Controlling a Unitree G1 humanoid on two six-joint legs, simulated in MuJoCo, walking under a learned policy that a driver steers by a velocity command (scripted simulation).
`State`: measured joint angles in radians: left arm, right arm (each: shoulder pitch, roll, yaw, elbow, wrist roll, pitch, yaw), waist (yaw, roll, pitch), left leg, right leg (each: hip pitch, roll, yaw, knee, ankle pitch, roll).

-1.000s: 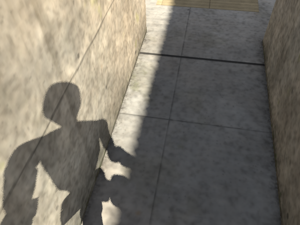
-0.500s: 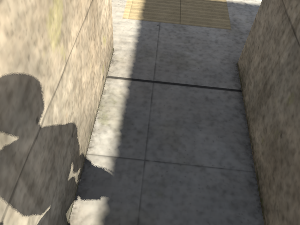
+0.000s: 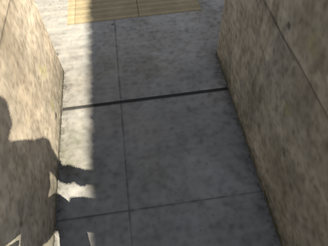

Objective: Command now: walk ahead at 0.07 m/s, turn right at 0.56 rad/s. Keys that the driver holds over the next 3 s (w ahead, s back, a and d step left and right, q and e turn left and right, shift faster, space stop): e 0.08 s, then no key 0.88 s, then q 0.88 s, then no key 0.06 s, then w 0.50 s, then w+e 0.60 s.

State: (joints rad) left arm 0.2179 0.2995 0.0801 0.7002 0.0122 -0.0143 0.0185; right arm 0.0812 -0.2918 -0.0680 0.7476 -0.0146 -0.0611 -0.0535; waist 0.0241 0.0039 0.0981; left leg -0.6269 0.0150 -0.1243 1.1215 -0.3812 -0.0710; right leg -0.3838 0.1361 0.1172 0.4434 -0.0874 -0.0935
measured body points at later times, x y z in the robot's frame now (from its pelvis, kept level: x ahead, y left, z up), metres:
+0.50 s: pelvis +0.06 +0.04 +0.01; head +0.09 +0.06 +0.45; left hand +0.26 +0.28 -0.10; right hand +0.18 -0.23 -0.09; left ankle +0.10 +0.15 -0.74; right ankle +0.01 -0.11 -0.70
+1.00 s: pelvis +0.06 +0.00 +0.01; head +0.08 -0.03 +0.46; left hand +0.22 +0.23 -0.10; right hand +0.10 -0.28 -0.14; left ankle +0.10 +0.15 -0.74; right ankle +0.01 -0.10 -0.74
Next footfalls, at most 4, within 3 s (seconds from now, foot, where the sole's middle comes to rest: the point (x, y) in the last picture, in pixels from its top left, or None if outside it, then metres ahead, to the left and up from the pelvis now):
0.24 left None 0.14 0.14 -0.77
0.56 right None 0.05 -0.10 -0.77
1.36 left None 0.12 0.15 -0.77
1.94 right None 0.18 -0.06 -0.77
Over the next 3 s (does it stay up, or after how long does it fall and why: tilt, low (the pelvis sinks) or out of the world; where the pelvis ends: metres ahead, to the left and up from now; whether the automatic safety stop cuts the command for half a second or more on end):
stays up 0.58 0.11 0.00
